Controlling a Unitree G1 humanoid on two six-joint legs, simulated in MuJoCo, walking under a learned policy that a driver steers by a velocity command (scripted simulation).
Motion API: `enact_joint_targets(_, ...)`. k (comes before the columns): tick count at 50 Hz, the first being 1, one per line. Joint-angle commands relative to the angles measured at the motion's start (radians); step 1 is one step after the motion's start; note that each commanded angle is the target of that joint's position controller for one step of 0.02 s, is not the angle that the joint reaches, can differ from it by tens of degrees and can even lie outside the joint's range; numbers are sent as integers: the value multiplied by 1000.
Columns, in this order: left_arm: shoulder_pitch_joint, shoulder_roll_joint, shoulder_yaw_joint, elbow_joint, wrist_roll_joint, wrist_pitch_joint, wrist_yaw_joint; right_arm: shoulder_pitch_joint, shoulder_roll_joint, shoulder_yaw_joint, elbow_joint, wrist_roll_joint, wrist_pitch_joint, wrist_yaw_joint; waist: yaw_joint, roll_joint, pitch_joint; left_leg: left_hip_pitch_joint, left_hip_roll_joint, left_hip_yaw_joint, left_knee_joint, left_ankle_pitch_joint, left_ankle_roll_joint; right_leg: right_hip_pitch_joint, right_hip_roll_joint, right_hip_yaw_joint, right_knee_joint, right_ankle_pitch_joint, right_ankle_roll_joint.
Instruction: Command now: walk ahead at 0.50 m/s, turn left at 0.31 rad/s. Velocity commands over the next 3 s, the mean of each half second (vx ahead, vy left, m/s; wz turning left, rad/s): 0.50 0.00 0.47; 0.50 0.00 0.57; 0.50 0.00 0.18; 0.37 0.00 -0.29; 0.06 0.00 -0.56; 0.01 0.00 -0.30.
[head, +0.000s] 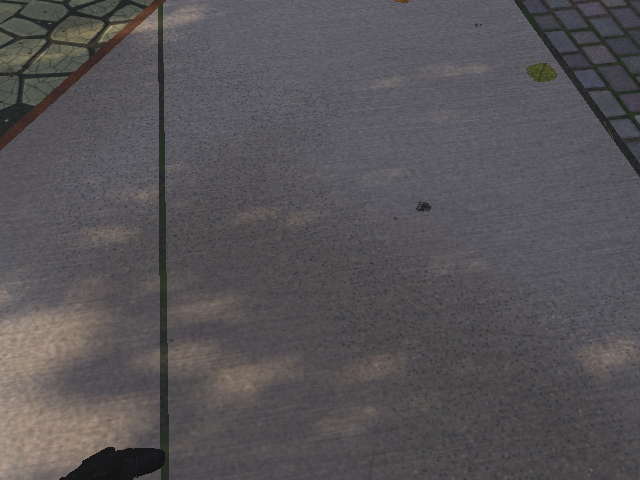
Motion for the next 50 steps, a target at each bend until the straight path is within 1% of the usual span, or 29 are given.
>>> enact_joint_targets(1, 386, 268, 94, 27, 18, -14, 21, -46, -94, -6, -91, -28, -3, -6, 235, -20, -285, -289, 126, -60, 528, 414, 86, 611, -180, 183, 33, -34, -102)
enact_joint_targets(2, 425, 325, 107, 54, 17, -1, 16, 113, 34, 27, -94, -8, -24, 2, 159, -303, -415, -673, -27, -30, 854, -170, 27, 930, -396, 621, -73, -235, -247)
enact_joint_targets(3, 411, 207, 80, 38, 15, 0, 17, 56, -94, -2, -78, 21, -33, 1, 200, -177, -359, -764, 25, -142, 968, -181, 33, 860, -370, 666, -159, -392, -213)
enact_joint_targets(4, 332, 160, 64, 28, 12, -4, 21, -47, -154, -23, -109, 37, -36, -2, 194, -115, -207, -809, 71, -128, 981, -85, 43, 727, -338, 500, -179, -377, -164)
enact_joint_targets(5, 255, 139, 56, 22, 14, -5, 20, -89, -141, -24, -119, 29, -32, -9, 162, -54, -132, -774, 116, -107, 953, 2, 37, 592, -300, 386, -207, -270, -144)
enact_joint_targets(6, 209, 113, 50, 23, 16, -8, 18, -102, -126, -29, -122, 14, -26, -10, 137, -56, -74, -742, 143, -110, 904, 61, 31, 493, -266, 293, -240, -191, -137)
enact_joint_targets(8, 167, 93, 48, 33, 25, -17, 18, -70, -86, -32, -118, 17, 0, -6, 94, -80, -40, -653, 172, -105, 863, 117, 23, 388, -221, 157, -297, -104, -126)
enact_joint_targets(9, 165, 101, 52, 41, 24, -22, 19, -74, -64, -31, -127, 17, 11, -5, 85, -72, -26, -656, 177, -97, 853, 131, 19, 365, -222, 115, -314, -61, -132)
enact_joint_targets(12, 176, 132, 65, 65, 26, -25, 28, -128, -51, -32, -165, 7, 30, -3, 80, -35, 14, -726, 188, -104, 767, 219, 3, 358, -228, 16, -345, 28, -151)
enact_joint_targets(17, 203, 173, 78, 85, 21, -7, 44, -272, -32, -21, -223, 1, 17, 28, 125, -9, 50, -722, 172, -35, 490, 421, 5, 408, -209, -129, -359, 64, -132)
enact_joint_targets(20, 249, 194, 87, 105, 8, 10, 48, -366, -27, -16, -270, 1, 16, 45, 158, 3, 79, -743, 161, 8, 394, 414, 24, 494, -234, -171, -339, 87, -125)
enact_joint_targets(22, 266, 206, 93, 116, -3, 26, 48, -401, -36, -18, -299, 2, 18, 55, 160, -4, 87, -753, 149, 32, 356, 358, 45, 563, -253, -191, -300, 148, -111)
enact_joint_targets(23, 263, 215, 96, 117, -8, 33, 49, -404, -44, -22, -311, 2, 19, 59, 149, -12, 81, -734, 133, 50, 343, 316, 60, 588, -259, -205, -264, 231, -101)
enact_joint_targets(25, 241, 244, 105, 109, -16, 47, 53, -349, -78, -40, -317, 2, 25, 61, 99, -49, 21, -610, 68, 108, 341, 215, 99, 613, -256, -234, -126, 554, -78)
enact_joint_targets(26, 228, 254, 108, 104, -20, 56, 55, -252, -110, -60, -298, 5, 27, 59, 40, -55, -37, -483, 23, 134, 328, 186, 125, 598, -242, -250, 19, 676, -65)
enact_joint_targets(27, 211, 244, 102, 98, -23, 61, 57, -88, -163, -93, -254, 8, 29, 48, -50, -31, -120, -244, -24, 136, 259, 244, 164, 506, -201, -275, 237, 649, -31)
enact_joint_targets(28, 234, 188, 80, 77, 9, 53, 57, 53, -260, -128, -220, 10, 41, 24, -90, 111, -204, 53, 112, -103, 231, 249, 225, 237, -147, -276, 561, 249, 21)
enact_joint_targets(29, 297, 62, 41, 12, 23, 19, 45, -24, -348, -132, -254, 12, 29, 22, 42, 332, -305, 335, 349, -714, 70, 60, 434, -193, 83, -129, 910, -563, 79)
enact_joint_targets(30, 187, 155, 54, -1, -15, -26, 29, -2, -254, -103, -272, 2, 14, 32, -37, 183, -358, 342, 381, -810, -49, -15, 421, -301, 55, 78, 969, -558, 54)
enact_joint_targets(31, 118, 178, 59, -25, -46, -44, 22, -30, -197, -87, -265, -7, -2, 33, -31, 137, -222, 245, 353, -659, -45, 43, 371, -357, 9, 71, 930, -476, 24)
enact_joint_targets(32, 122, 164, 56, -17, -30, -49, 28, -94, -164, -76, -270, -4, -11, 35, 24, 39, -133, 85, 306, -532, -38, 158, 328, -304, -39, 73, 824, -395, 16)
enact_joint_targets(33, 130, 175, 65, -3, 0, -43, 37, -158, -125, -64, -283, -3, -14, 32, 61, 35, -97, -36, 265, -435, -42, 262, 299, -228, -71, 74, 730, -350, 22)
enact_joint_targets(34, 152, 180, 70, 3, 10, -31, 35, -193, -114, -57, -300, -14, -14, 27, 90, 56, -75, -122, 240, -390, -63, 333, 291, -162, -86, 78, 689, -315, 29)
enact_joint_targets(36, 162, 158, 69, -3, 22, -9, 34, -190, -134, -61, -303, -12, -18, 18, 107, 53, -63, -202, 220, -344, -90, 446, 298, -117, -79, 59, 613, -278, 59)
enact_joint_targets(38, 110, 133, 62, -26, 29, 3, 37, -157, -162, -69, -294, -8, -20, 4, 98, 48, -37, -245, 195, -289, -103, 497, 293, -131, -62, 44, 500, -193, 88)
enact_joint_targets(41, -1, 105, 50, -61, 25, 2, 33, -114, -168, -71, -280, -1, -13, -11, 56, 81, -12, -272, 140, -235, -93, 436, 244, -109, -20, 39, 266, 6, 104)
enact_joint_targets(43, -65, 94, 44, -81, 16, -3, 24, -85, -170, -72, -271, 1, -8, -15, 28, 103, -2, -288, 127, -236, -83, 368, 217, -60, 12, 31, 144, 98, 101)
enact_joint_targets(46, -123, 112, 47, -110, 5, -14, 12, -38, -168, -72, -250, 7, -1, -17, 7, 117, 4, -239, 155, -299, -35, 325, 205, -36, 33, 50, 60, 110, 86)
enact_joint_targets(50, -70, 145, 59, -101, 7, -32, -3, -23, -151, -68, -230, -1, 10, -25, 33, 160, -6, -112, 213, -367, 66, 403, 184, 11, 32, 45, 8, -7, 34)
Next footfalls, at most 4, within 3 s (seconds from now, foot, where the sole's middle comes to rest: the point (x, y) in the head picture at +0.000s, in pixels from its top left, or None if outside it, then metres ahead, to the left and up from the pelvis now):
0.56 left None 0.41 0.17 -0.76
1.04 right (251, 355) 0.76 0.13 -0.76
1.56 left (92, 342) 0.83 0.49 -0.76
2.04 right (136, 241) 1.12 0.42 -0.76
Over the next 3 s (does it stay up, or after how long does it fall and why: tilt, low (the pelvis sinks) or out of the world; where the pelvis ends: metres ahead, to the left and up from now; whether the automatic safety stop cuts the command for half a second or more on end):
stays up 0.99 0.48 0.01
